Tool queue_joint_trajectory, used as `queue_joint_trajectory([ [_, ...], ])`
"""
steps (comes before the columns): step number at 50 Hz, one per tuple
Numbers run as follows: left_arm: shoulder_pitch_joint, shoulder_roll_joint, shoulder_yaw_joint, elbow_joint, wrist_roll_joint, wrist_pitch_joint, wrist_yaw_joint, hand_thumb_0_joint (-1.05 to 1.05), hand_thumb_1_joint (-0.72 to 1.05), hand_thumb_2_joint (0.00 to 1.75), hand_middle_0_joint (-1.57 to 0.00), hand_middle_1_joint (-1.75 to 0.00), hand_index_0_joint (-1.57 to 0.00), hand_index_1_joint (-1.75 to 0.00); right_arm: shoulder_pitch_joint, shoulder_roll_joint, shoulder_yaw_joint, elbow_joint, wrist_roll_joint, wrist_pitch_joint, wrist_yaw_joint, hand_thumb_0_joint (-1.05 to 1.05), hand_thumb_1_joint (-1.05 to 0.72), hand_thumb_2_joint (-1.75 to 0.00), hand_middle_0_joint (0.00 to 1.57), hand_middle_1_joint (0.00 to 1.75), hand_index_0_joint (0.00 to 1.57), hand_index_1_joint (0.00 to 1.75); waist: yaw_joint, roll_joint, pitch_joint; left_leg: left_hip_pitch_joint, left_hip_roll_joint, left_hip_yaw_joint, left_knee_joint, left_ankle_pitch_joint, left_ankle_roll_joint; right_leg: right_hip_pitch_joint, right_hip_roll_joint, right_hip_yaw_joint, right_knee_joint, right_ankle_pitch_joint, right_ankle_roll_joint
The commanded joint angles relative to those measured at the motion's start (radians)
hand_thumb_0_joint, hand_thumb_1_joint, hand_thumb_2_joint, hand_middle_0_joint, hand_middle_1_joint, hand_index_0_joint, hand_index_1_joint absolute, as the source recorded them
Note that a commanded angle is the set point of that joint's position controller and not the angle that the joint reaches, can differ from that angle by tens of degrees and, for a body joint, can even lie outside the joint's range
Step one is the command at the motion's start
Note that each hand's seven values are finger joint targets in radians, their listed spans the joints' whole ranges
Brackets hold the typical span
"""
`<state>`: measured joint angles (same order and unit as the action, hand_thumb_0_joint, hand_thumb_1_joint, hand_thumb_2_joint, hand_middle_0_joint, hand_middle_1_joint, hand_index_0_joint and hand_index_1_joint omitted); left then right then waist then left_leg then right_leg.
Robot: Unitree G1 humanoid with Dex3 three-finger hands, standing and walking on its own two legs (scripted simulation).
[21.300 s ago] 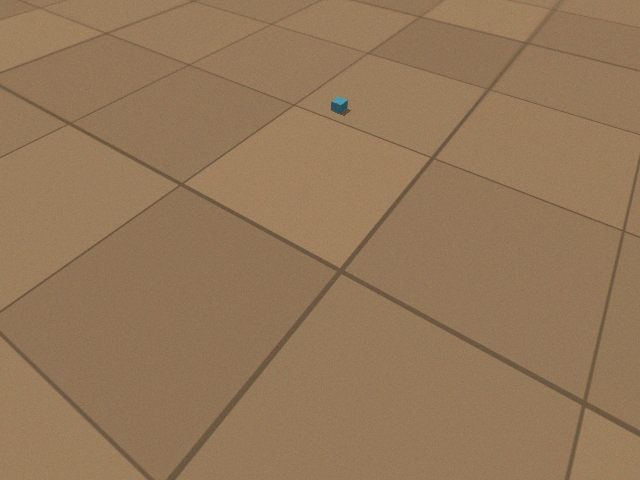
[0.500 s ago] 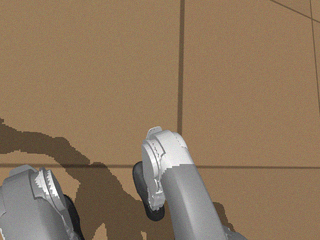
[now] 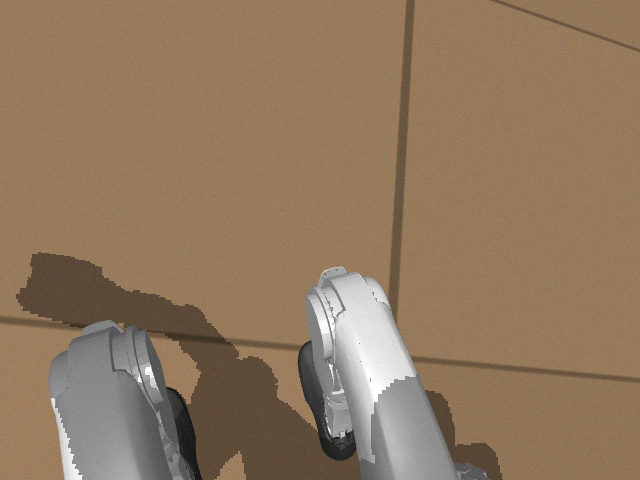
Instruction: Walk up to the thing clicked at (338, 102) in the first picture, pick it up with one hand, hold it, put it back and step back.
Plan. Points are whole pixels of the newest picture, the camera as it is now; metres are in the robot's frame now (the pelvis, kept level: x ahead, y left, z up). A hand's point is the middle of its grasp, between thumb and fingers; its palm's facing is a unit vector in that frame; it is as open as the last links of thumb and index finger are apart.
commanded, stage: lift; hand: left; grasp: from above
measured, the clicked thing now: out of the picture +0.46 +0.37 -0.16
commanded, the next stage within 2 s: hold in 1.40 s
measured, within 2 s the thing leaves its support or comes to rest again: neither
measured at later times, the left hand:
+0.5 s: hand out of the picture +0.38 +0.33 +0.03, palm faces -0.08 -0.45 -0.89, open 9.6 cm
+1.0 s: hand out of the picture +0.35 +0.29 +0.23, palm faces -0.12 -0.43 -0.89, open 9.6 cm
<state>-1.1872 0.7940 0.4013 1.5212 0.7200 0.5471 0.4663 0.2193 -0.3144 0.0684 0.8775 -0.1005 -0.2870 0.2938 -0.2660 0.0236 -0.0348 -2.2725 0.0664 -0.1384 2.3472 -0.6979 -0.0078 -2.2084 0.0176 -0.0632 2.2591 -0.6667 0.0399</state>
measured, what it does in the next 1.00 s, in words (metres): rises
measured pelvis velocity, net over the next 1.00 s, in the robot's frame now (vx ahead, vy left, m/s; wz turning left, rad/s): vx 0.04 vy -0.02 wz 0.11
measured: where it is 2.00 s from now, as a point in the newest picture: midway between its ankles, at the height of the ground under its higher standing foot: (260, 447)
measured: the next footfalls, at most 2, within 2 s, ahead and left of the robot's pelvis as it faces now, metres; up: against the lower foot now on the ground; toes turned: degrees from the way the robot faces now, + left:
none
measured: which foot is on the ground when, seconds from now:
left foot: down 0.00-1.00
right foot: down 0.00-1.00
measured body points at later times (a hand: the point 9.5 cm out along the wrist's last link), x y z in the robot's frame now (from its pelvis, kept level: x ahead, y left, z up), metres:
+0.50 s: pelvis +0.00 -0.01 +0.12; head +0.17 +0.02 +0.54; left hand +0.39 +0.34 +0.08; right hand +0.09 -0.28 -0.01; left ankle +0.07 +0.13 -0.32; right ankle +0.10 -0.13 -0.32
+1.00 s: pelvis +0.04 -0.02 +0.30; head +0.13 +0.00 +0.74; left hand +0.36 +0.31 +0.28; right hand +0.15 -0.28 +0.17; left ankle +0.07 +0.13 -0.32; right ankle +0.10 -0.13 -0.32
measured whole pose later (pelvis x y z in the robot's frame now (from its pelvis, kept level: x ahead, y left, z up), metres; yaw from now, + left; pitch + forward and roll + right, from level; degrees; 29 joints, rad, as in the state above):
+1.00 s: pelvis +0.04 -0.02 +0.30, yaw +7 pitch +20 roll -2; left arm -0.77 0.31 0.08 1.23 0.50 0.80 0.50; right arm 0.19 -0.28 0.01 0.92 0.02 -0.22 0.06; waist -0.11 0.04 -0.18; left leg -1.14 0.09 -0.05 1.31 -0.52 -0.05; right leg -1.11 0.01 -0.06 1.27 -0.51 -0.01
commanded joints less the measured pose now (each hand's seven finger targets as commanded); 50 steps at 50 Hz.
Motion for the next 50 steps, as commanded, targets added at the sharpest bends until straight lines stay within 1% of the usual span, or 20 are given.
queue_joint_trajectory([
  [1,-0.311,0.272,-0.069,-0.241,0.041,0.018,0.040,0.00,0.65,0.61,-1.00,-0.55,-1.02,-0.53,0.222,-0.263,-0.112,0.011,0.031,0.008,-0.014,0.00,-0.90,-0.90,0.20,0.30,0.20,0.30,0.045,0.387,-0.816,0.672,-0.021,0.090,-0.313,0.265,0.008,0.338,0.026,-0.075,-0.251,0.248,-0.071],
  [3,-0.283,0.208,-0.089,-0.228,0.021,0.027,0.038,0.00,0.66,0.59,-1.00,-0.55,-1.02,-0.53,0.220,-0.253,-0.122,0.013,0.036,0.010,-0.021,0.00,-0.90,-0.90,0.20,0.30,0.20,0.30,0.044,0.344,-0.802,0.654,-0.023,0.102,-0.335,0.234,0.012,0.363,0.027,-0.066,-0.285,0.228,-0.069],
  [4,-0.278,0.216,-0.086,-0.253,0.022,0.028,0.035,0.00,0.66,0.60,-1.00,-0.55,-1.02,-0.53,0.225,-0.251,-0.128,0.024,0.038,0.012,-0.025,0.00,-0.90,-0.90,0.20,0.30,0.20,0.30,0.049,0.334,-0.800,0.659,-0.025,0.100,-0.351,0.219,0.014,0.355,0.024,-0.063,-0.296,0.212,-0.068],
  [6,-0.263,0.181,-0.098,-0.279,0.001,0.033,0.028,0.00,0.66,0.58,-1.00,-0.54,-1.02,-0.52,0.234,-0.231,-0.130,0.052,0.042,0.019,-0.034,0.00,-0.90,-0.90,0.20,0.30,0.20,0.30,0.055,0.317,-0.780,0.679,-0.026,0.095,-0.386,0.170,0.013,0.348,0.022,-0.059,-0.324,0.157,-0.070],
  [7,-0.283,0.146,-0.115,-0.301,-0.004,0.036,0.020,0.00,0.68,0.58,-1.01,-0.54,-1.04,-0.52,0.210,-0.241,-0.141,0.019,0.047,0.016,-0.040,0.00,-0.89,-0.90,0.20,0.30,0.20,0.30,0.043,0.317,-0.793,0.708,-0.026,0.093,-0.395,0.181,0.012,0.350,0.019,-0.058,-0.337,0.169,-0.070],
  [9,-0.247,0.139,-0.122,-0.307,-0.014,0.048,0.018,0.00,0.68,0.59,-1.00,-0.55,-1.03,-0.53,0.205,-0.237,-0.141,0.030,0.050,0.021,-0.050,0.00,-0.89,-0.90,0.20,0.30,0.20,0.30,0.053,0.291,-0.774,0.704,-0.028,0.088,-0.430,0.137,0.013,0.367,0.017,-0.055,-0.368,0.122,-0.069],
  [12,-0.250,0.096,-0.145,-0.367,-0.040,0.056,0.002,0.00,0.68,0.59,-1.02,-0.54,-1.04,-0.52,0.197,-0.214,-0.139,0.031,0.057,0.024,-0.070,0.00,-0.89,-0.90,0.20,0.30,0.20,0.30,0.057,0.241,-0.792,0.728,-0.033,0.107,-0.461,0.148,0.015,0.449,0.021,-0.033,-0.436,0.128,-0.063],
  [17,-0.170,0.061,-0.169,-0.423,-0.064,0.098,0.008,0.00,0.66,0.58,-0.99,-0.56,-1.02,-0.54,0.126,-0.206,-0.138,-0.029,0.070,0.029,-0.111,0.00,-0.90,-0.90,0.20,0.30,0.20,0.30,0.099,0.195,-0.829,0.785,-0.036,0.121,-0.549,0.166,0.013,0.597,0.022,-0.007,-0.554,0.128,-0.059],
  [18,-0.163,0.039,-0.181,-0.452,-0.072,0.105,0.010,0.00,0.65,0.59,-1.00,-0.55,-1.02,-0.52,0.122,-0.197,-0.135,-0.026,0.071,0.029,-0.120,0.00,-0.90,-0.90,0.20,0.30,0.20,0.30,0.091,0.177,-0.835,0.789,-0.037,0.122,-0.563,0.164,0.014,0.630,0.024,0.000,-0.581,0.124,-0.056],
  [21,-0.109,0.012,-0.193,-0.486,-0.091,0.134,0.013,0.00,0.64,0.58,-1.00,-0.52,-1.02,-0.50,0.105,-0.192,-0.133,-0.040,0.083,0.032,-0.149,0.00,-0.90,-0.90,0.20,0.30,0.20,0.30,0.112,0.182,-0.831,0.883,-0.035,0.116,-0.648,0.173,0.006,0.685,0.020,-0.002,-0.632,0.140,-0.056],
  [23,-0.120,0.038,-0.191,-0.540,-0.094,0.147,0.023,0.00,0.65,0.61,-1.01,-0.54,-1.03,-0.53,0.078,-0.197,-0.129,-0.048,0.092,0.038,-0.172,0.00,-0.90,-0.90,0.20,0.30,0.20,0.30,0.125,0.189,-0.826,0.924,-0.033,0.108,-0.701,0.154,0.006,0.724,0.021,0.004,-0.688,0.116,-0.056],
  [24,-0.075,-0.008,-0.217,-0.521,-0.091,0.161,0.022,0.00,0.67,0.61,-1.02,-0.54,-1.04,-0.52,0.071,-0.183,-0.122,-0.048,0.093,0.037,-0.175,0.00,-0.90,-0.90,0.20,0.30,0.20,0.30,0.117,0.165,-0.817,0.929,-0.032,0.110,-0.722,0.148,0.005,0.762,0.023,0.013,-0.714,0.106,-0.054],
  [27,-0.043,-0.039,-0.233,-0.535,-0.105,0.178,0.030,0.00,0.67,0.61,-1.02,-0.54,-1.04,-0.52,0.049,-0.172,-0.116,-0.045,0.103,0.038,-0.198,0.00,-0.89,-0.90,0.20,0.30,0.20,0.30,0.139,0.143,-0.794,0.975,-0.031,0.116,-0.787,0.160,0.005,0.842,0.026,0.027,-0.788,0.115,-0.050],
  [34,0.001,-0.155,-0.296,-0.527,-0.124,0.219,0.056,0.00,0.66,0.61,-1.04,-0.52,-1.05,-0.52,0.023,-0.149,-0.109,-0.019,0.118,0.040,-0.228,0.00,-0.90,-0.90,0.20,0.30,0.20,0.30,0.142,0.128,-0.685,1.158,-0.025,0.116,-0.962,0.199,-0.001,1.004,0.032,0.022,-0.951,0.178,-0.052],
  [35,0.016,-0.140,-0.284,-0.525,-0.130,0.222,0.062,0.00,0.66,0.61,-1.03,-0.53,-1.04,-0.52,0.027,-0.151,-0.113,-0.020,0.121,0.041,-0.232,0.00,-0.90,-0.90,0.20,0.30,0.20,0.30,0.148,0.122,-0.669,1.183,-0.024,0.118,-0.981,0.219,0.000,1.033,0.031,0.022,-0.969,0.199,-0.051],
  [38,0.016,-0.187,-0.309,-0.504,-0.145,0.231,0.067,0.00,0.62,0.61,-1.02,-0.52,-1.02,-0.52,0.027,-0.147,-0.114,-0.007,0.126,0.039,-0.237,0.00,-0.89,-0.90,0.20,0.30,0.20,0.30,0.141,0.102,-0.636,1.272,-0.021,0.108,-1.058,0.249,-0.003,1.102,0.033,0.013,-1.029,0.233,-0.051],
  [39,0.015,-0.228,-0.328,-0.488,-0.153,0.239,0.068,0.00,0.63,0.62,-1.03,-0.51,-1.02,-0.51,0.031,-0.139,-0.111,-0.002,0.128,0.039,-0.237,0.00,-0.89,-0.90,0.20,0.30,0.20,0.30,0.136,0.103,-0.620,1.295,-0.020,0.113,-1.074,0.274,-0.003,1.126,0.034,0.014,-1.049,0.262,-0.050],
  [46,0.034,-0.260,-0.344,-0.444,-0.167,0.247,0.080,0.00,0.58,0.57,-1.02,-0.44,-1.01,-0.46,0.020,-0.130,-0.109,-0.010,0.129,0.041,-0.239,0.00,-0.90,-0.90,0.20,0.30,0.20,0.30,0.149,0.084,-0.528,1.398,-0.035,0.136,-1.202,0.318,-0.002,1.287,0.033,0.029,-1.205,0.285,-0.046],
  [48,0.023,-0.313,-0.362,-0.450,-0.182,0.256,0.078,0.00,0.56,0.54,-1.00,-0.42,-0.99,-0.43,0.035,-0.122,-0.107,-0.011,0.129,0.045,-0.238,0.00,-0.89,-0.90,0.20,0.30,0.20,0.30,0.134,0.072,-0.529,1.412,-0.040,0.146,-1.222,0.365,-0.001,1.333,0.031,0.035,-1.232,0.341,-0.039],
  [50,0.052,-0.278,-0.346,-0.450,-0.175,0.260,0.083,0.00,0.57,0.54,-0.99,-0.44,-0.99,-0.45,0.036,-0.132,-0.109,-0.021,0.126,0.049,-0.237,0.00,-0.89,-0.90,0.20,0.30,0.20,0.30,0.159,0.077,-0.532,1.457,-0.041,0.149,-1.263,0.401,-0.005,1.393,0.033,0.030,-1.258,0.372,-0.040],
])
